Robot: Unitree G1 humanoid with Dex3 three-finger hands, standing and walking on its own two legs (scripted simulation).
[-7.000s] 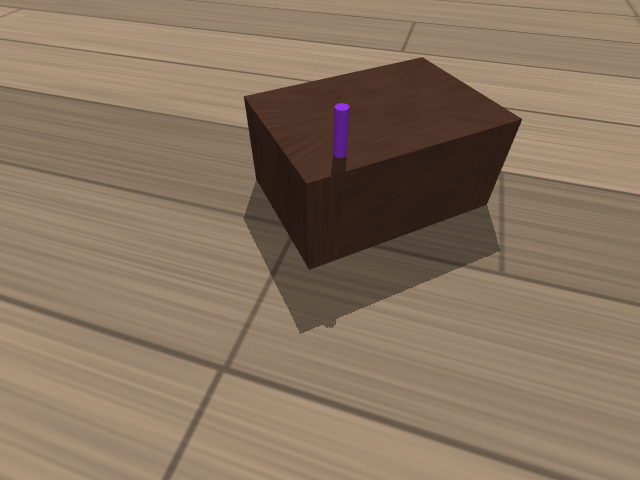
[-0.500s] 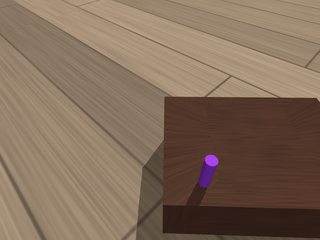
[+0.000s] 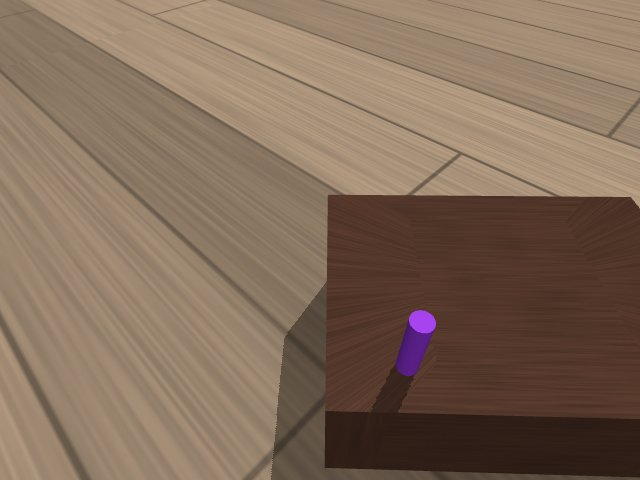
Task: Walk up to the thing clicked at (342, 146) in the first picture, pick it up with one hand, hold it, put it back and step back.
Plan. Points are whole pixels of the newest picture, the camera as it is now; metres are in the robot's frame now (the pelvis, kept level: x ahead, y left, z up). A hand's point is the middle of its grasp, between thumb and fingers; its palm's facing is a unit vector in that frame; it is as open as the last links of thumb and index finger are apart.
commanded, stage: go down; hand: right
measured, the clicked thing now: (414, 345) +0.43 -0.18 -0.24
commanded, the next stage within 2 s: none
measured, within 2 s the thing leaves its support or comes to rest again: neither
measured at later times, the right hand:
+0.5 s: hand out of the picture +0.15 -0.26 -0.15, palm faces +0.05 +0.94 -0.33, open 15.2 cm
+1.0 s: hand out of the picture +0.16 -0.27 -0.13, palm faces +0.08 +0.95 -0.30, open 17.5 cm
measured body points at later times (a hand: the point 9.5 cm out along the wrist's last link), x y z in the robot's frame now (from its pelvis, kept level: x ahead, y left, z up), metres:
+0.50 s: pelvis -0.01 +0.01 -0.02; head +0.03 +0.01 +0.43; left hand +0.13 +0.30 -0.12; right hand +0.14 -0.31 -0.12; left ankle -0.03 +0.15 -0.75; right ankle +0.02 -0.13 -0.75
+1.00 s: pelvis +0.00 +0.00 -0.04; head +0.04 +0.00 +0.41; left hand +0.16 +0.28 -0.11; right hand +0.15 -0.32 -0.11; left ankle -0.03 +0.15 -0.75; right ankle +0.02 -0.13 -0.75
